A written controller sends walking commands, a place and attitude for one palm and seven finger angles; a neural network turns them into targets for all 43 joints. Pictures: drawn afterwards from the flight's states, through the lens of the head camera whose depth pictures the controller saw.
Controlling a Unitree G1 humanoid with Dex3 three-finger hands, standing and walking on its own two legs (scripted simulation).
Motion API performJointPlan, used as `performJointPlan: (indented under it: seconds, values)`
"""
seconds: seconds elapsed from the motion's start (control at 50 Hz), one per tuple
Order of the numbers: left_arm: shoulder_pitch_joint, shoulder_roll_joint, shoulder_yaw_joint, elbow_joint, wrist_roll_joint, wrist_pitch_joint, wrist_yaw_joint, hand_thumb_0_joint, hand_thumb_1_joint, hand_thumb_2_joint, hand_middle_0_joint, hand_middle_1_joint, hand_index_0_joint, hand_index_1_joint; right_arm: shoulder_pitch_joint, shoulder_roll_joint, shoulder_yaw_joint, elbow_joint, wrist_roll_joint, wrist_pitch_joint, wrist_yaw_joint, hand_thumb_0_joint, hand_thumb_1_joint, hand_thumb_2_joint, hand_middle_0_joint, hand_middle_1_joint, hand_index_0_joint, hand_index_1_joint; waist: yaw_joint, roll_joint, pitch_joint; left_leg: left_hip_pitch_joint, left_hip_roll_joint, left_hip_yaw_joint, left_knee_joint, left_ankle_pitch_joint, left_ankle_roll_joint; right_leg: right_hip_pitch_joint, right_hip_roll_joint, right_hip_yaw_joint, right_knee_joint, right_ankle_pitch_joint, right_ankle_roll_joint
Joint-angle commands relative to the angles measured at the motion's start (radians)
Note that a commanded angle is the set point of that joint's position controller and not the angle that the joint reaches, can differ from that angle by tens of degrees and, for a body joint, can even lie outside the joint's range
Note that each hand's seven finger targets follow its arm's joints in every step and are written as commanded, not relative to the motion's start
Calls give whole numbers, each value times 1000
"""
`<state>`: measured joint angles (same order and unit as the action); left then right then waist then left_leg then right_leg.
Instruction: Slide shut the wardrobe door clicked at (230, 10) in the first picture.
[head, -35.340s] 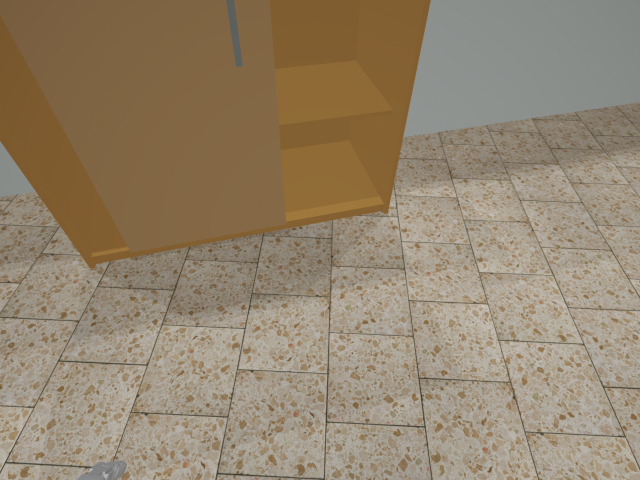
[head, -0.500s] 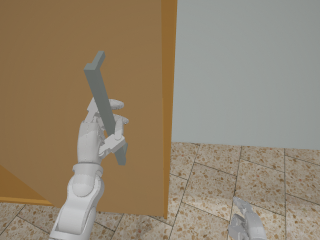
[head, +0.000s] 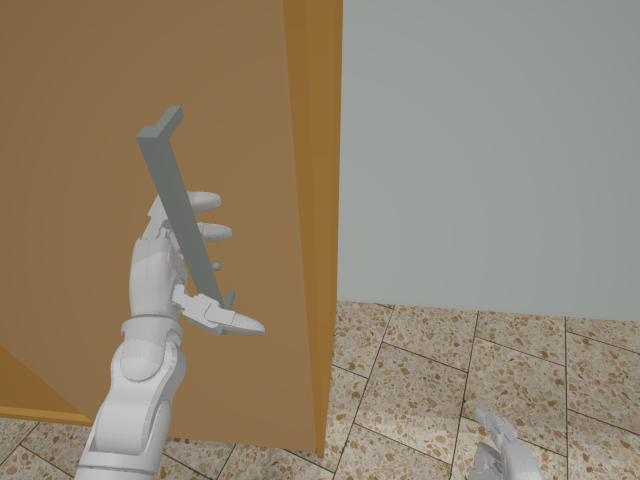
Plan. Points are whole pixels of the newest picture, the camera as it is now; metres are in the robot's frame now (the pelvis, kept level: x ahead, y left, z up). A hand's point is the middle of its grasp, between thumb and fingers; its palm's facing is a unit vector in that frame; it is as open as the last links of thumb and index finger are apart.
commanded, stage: loosen the grip on the handle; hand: left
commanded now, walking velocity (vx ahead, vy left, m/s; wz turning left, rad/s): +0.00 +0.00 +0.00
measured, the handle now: (201, 241) +0.33 +0.17 +0.16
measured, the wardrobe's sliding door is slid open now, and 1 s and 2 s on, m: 0.00 0.00 0.00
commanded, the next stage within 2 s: slip the hand off the handle in 0.04 s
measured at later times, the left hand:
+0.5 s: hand (195, 269) +0.29 +0.17 +0.16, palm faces +0.17 -0.98 -0.09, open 14.7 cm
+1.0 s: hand (135, 302) +0.24 +0.22 +0.16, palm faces +0.18 -0.98 -0.08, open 14.7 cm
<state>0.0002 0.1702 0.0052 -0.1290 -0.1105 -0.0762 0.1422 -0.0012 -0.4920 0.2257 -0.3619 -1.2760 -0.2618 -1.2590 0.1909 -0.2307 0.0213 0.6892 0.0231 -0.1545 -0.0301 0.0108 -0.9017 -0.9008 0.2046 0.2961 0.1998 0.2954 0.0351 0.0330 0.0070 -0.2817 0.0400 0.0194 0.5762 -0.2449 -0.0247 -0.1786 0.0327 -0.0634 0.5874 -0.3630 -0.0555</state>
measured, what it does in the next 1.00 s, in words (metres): stands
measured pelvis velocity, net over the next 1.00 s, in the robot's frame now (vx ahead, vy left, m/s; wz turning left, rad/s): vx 0.00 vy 0.01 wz -0.02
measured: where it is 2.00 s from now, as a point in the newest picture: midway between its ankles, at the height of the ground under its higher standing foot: outside the picture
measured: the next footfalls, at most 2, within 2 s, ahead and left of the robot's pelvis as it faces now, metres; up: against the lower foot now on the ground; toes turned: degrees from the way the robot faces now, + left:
none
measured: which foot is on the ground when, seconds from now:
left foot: down 0.00-1.00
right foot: down 0.00-1.00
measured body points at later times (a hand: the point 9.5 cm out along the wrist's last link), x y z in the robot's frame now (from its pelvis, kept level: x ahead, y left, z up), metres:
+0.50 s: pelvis +0.02 -0.01 +0.00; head +0.01 -0.04 +0.45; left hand +0.27 +0.22 +0.17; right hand +0.20 -0.24 -0.09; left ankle +0.04 +0.14 -0.73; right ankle -0.02 -0.08 -0.73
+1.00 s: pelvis +0.00 +0.01 +0.00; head -0.01 -0.01 +0.45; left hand +0.23 +0.27 +0.16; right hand +0.17 -0.23 -0.08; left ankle +0.04 +0.14 -0.73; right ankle -0.02 -0.08 -0.73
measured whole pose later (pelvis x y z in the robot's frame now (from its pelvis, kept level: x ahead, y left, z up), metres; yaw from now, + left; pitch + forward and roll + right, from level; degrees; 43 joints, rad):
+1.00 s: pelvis +0.00 +0.01 +0.00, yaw -1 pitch -2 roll +0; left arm 0.26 0.24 0.24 -0.21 -0.28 -0.18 -0.08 -0.01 -0.55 0.20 -0.25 -1.15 -0.26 -1.16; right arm 0.24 -0.24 0.02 0.67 0.04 -0.23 -0.06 0.01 -0.90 -0.90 0.20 0.30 0.20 0.30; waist 0.03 0.04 -0.02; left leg -0.30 0.03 0.04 0.58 -0.25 -0.01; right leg -0.20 0.02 -0.04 0.59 -0.37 -0.04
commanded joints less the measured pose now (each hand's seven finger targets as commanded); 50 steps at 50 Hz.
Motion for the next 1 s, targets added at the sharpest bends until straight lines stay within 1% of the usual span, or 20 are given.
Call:
performJointPlan:
  seconds: [0.0, 0.1, 0.12, 0.14, 0.18, 0.24, 0.3, 0.32, 0.34, 0.36, 0.38, 0.48, 0.58, 0.62, 0.64, 0.7, 0.74, 0.84, 0.92, 0.98]
  values:
    - [-177, 52, 28, -284, -16, -66, -28, 0, -550, 200, -250, -1150, -250, -1150, -128, -89, -31, -179, 0, -69, 1, 0, -900, -900, 200, 300, 200, 300, -6, -64, -194, 167, -36, 4, -35, 174, 51, -74, -48, 69, -127, 337, 68]
    - [-71, 43, 27, -349, -16, -67, -44, 0, -550, 200, -250, -1150, -250, -1150, -100, -94, -36, -193, -5, -64, 6, 0, -900, -900, 200, 300, 200, 300, -6, -88, -220, 159, -43, 9, -18, 252, 52, -39, -55, 59, -80, 527, 86]
    - [-127, 76, 56, -316, -16, -68, -44, 0, -550, 200, -250, -1150, -250, -1150, -88, -101, -36, -178, -6, -58, 3, 0, -900, -900, 200, 300, 200, 300, -24, -112, -197, 139, -45, 7, -10, 243, 53, -58, -57, 65, -80, 534, 91]
    - [-107, 106, 92, -308, -17, -64, -46, 0, -550, 200, -250, -1150, -250, -1150, -81, -108, -43, -174, -7, -52, -2, 0, -900, -900, 200, 300, 200, 300, -9, -100, -193, 138, -46, 10, -11, 238, 52, -53, -50, 65, -83, 508, 85]
    - [-102, 81, 77, -303, -21, -70, -61, 0, -550, 200, -250, -1150, -250, -1150, -82, -99, -39, -184, -5, -50, -1, 0, -900, -900, 200, 300, 200, 300, -15, -103, -185, 138, -44, 9, -9, 240, 52, -66, -52, 62, -78, 509, 85]
    - [-65, 158, 165, -273, -38, -65, -74, 0, -550, 200, -250, -1150, -250, -1150, -77, -109, -40, -177, -2, -36, -10, 0, -900, -900, 200, 300, 200, 300, 2, -73, -179, 118, -50, 12, -12, 220, 51, -50, -53, 74, -86, 502, 86]
    - [-86, 141, 176, -264, -64, -69, -92, 0, -550, 200, -250, -1150, -250, -1150, -89, -103, -35, -182, 3, -30, -14, 0, -900, -900, 200, 300, 200, 300, -3, -87, -177, 111, -50, 10, -15, 212, 49, -49, -57, 74, -86, 506, 88]
    - [-75, 150, 195, -251, -74, -67, -97, 0, -550, 200, -250, -1150, -250, -1150, -87, -106, -35, -182, 3, -28, -15, 0, -900, -900, 200, 300, 200, 300, 0, -103, -175, 106, -50, 8, -14, 211, 49, -46, -59, 77, -88, 522, 92]
    - [-64, 181, 229, -230, -78, -64, -97, 0, -550, 200, -250, -1150, -250, -1150, -85, -108, -38, -176, 7, -23, -18, 0, -900, -900, 200, 300, 200, 300, 7, -70, -166, 104, -52, 12, -20, 202, 47, -43, -54, 79, -95, 495, 88]
    - [-78, 161, 214, -248, -84, -67, -100, 0, -550, 200, -250, -1150, -250, -1150, -90, -107, -37, -187, 8, -25, -17, 0, -900, -900, 200, 300, 200, 300, 4, -60, -169, 109, -50, 12, -24, 200, 47, -48, -59, 76, -96, 486, 86]
    - [-70, 168, 230, -238, -92, -69, -101, 0, -550, 200, -250, -1150, -250, -1150, -91, -105, -35, -186, 9, -26, -18, 0, -900, -900, 200, 300, 200, 300, 6, -96, -168, 103, -49, 9, -25, 194, 47, -44, -58, 78, -97, 489, 90]
    - [-57, 210, 287, -235, -108, -102, -123, 0, -550, 200, -250, -1150, -250, -1150, -87, -109, -37, -185, 9, -29, -20, 0, -900, -900, 200, 300, 200, 300, 10, -84, -187, 103, -48, 12, -26, 202, 48, -30, -57, 84, -90, 516, 93]
    - [-123, 247, 304, -214, -127, -157, -179, 0, -550, 200, -250, -1150, -250, -1150, -77, -117, -41, -167, 17, -57, -28, 0, -900, -900, 200, 300, 200, 300, -4, -33, -172, 112, -45, 10, -25, 175, 49, -70, -45, 90, -101, 418, 82]
    - [-161, 220, 264, -211, -137, -170, -206, 0, -550, 200, -250, -1150, -250, -1150, -79, -116, -37, -165, 22, -70, -29, 0, -900, -900, 200, 300, 200, 300, -13, -12, -154, 114, -45, 7, -27, 153, 51, -100, -40, 88, -107, 358, 76]
    - [-163, 251, 295, -182, -140, -166, -210, 0, -550, 200, -250, -1150, -250, -1150, -72, -122, -41, -156, 25, -74, -35, 0, -900, -900, 200, 300, 200, 300, -13, -4, -145, 114, -44, 7, -32, 133, 50, -110, -33, 86, -119, 304, 72]
    - [-182, 267, 325, -128, -157, -166, -228, 0, -550, 200, -250, -1150, -250, -1150, -74, -130, -43, -149, 27, -87, -42, 0, -900, -900, 200, 300, 200, 300, -9, -36, -146, 95, -43, 1, -40, 104, 50, -116, -36, 86, -125, 246, 67]
    - [-105, 254, 323, -164, -168, -164, -239, 0, -550, 200, -250, -1150, -250, -1150, -77, -126, -45, -166, 28, -98, -41, 0, -900, -900, 200, 300, 200, 300, 12, 3, -186, 121, -43, -1, -48, 125, 49, -90, -33, 79, -118, 267, 65]
    - [53, 259, 346, -244, -182, -161, -234, 0, -550, 200, -250, -1150, -250, -1150, -77, -129, -41, -185, 23, -117, -36, 0, -900, -900, 200, 300, 200, 300, 32, -12, -184, 117, -35, -7, -60, 153, 44, -71, -25, 54, -101, 287, 58]
    - [111, 230, 327, -314, -184, -167, -218, 0, -550, 200, -250, -1150, -250, -1150, -91, -127, -36, -195, 19, -131, -34, 0, -900, -900, 200, 300, 200, 300, 24, -30, -139, 103, -29, -8, -60, 128, 43, -108, -22, 48, -106, 237, 57]
    - [121, 205, 292, -367, -171, -181, -207, 0, -550, 200, -250, -1150, -250, -1150, -96, -120, -30, -196, 15, -145, -34, 0, -900, -900, 200, 300, 200, 300, 14, 14, -118, 115, -25, -15, -65, 105, 41, -134, -18, 39, -108, 183, 50]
